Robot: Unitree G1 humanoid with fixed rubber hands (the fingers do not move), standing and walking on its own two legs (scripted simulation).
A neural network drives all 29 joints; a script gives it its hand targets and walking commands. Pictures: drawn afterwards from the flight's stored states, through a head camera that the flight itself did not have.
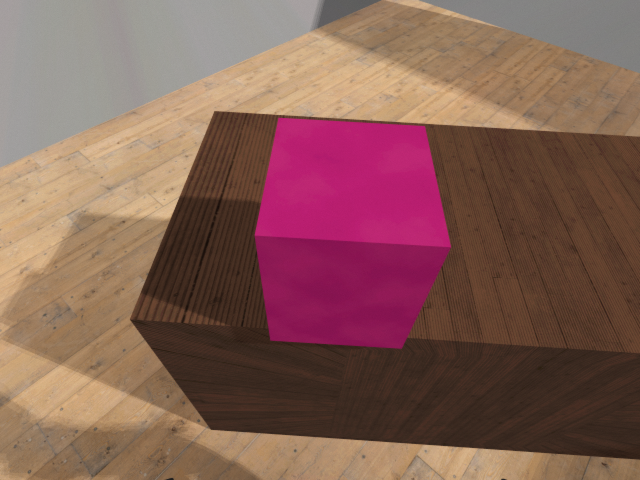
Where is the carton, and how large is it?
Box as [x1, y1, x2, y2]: [255, 118, 450, 348]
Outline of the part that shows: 278,118 255,231 255,241 270,340 401,348 450,247 424,126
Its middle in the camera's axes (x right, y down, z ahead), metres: +0.04 +0.00 +0.55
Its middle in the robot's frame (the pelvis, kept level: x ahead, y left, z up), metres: +0.41 -0.01 +0.04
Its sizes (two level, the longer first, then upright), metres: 0.210 0.200 0.250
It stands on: a pedestal, 0.69 m high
